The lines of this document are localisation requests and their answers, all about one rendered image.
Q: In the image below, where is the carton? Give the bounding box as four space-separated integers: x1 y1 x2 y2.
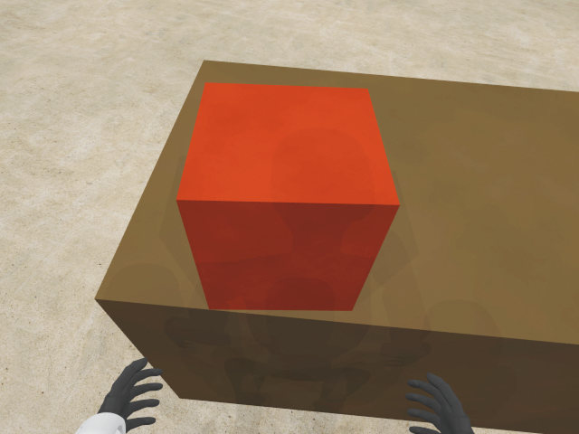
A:
176 82 400 311

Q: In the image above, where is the pedestal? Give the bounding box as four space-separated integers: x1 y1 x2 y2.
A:
94 60 579 434

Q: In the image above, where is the right robot hand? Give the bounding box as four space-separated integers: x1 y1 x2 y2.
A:
405 373 475 434

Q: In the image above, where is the left robot hand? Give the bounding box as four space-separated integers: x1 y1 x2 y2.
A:
97 357 163 433

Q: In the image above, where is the left robot forearm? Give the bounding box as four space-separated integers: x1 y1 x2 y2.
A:
75 412 126 434

